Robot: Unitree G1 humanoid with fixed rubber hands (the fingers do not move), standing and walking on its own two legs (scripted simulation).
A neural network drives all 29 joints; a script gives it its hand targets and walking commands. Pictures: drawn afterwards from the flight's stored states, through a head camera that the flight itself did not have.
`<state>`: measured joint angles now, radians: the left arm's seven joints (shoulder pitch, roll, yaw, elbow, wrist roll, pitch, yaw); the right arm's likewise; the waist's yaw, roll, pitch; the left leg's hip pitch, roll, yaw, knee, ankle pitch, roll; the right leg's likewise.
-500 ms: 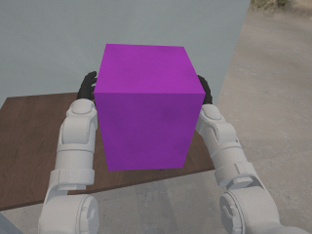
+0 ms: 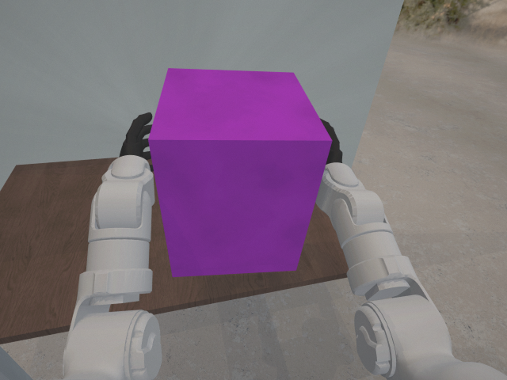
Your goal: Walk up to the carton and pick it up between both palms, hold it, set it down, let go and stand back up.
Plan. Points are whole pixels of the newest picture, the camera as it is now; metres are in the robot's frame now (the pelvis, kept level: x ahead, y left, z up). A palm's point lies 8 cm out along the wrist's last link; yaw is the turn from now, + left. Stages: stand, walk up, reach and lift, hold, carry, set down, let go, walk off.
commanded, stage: hold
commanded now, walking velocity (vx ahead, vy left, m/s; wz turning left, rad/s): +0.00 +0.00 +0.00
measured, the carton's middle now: (234, 172) +0.39 +0.00 +0.19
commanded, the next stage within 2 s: none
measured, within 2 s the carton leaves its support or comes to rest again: neither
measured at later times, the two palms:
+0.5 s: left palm (133, 165) +0.37 +0.15 +0.22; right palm (325, 166) +0.37 -0.14 +0.21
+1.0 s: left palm (131, 160) +0.37 +0.15 +0.22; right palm (325, 164) +0.37 -0.14 +0.22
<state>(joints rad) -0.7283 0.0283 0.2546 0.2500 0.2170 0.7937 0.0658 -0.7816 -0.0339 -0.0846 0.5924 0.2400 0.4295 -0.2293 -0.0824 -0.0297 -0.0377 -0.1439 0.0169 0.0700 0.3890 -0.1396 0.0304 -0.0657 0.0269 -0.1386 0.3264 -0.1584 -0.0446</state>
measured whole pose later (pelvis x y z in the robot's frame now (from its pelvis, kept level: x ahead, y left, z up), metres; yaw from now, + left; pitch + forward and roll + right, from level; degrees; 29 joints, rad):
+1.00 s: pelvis +0.01 +0.00 +0.00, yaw +0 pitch -6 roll -1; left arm -0.70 0.03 0.24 0.18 0.22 0.80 0.05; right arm -0.76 -0.04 -0.06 0.52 0.24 0.45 -0.24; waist -0.08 -0.02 -0.03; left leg -0.13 0.01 0.07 0.38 -0.14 0.03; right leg -0.05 0.03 -0.14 0.31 -0.16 -0.04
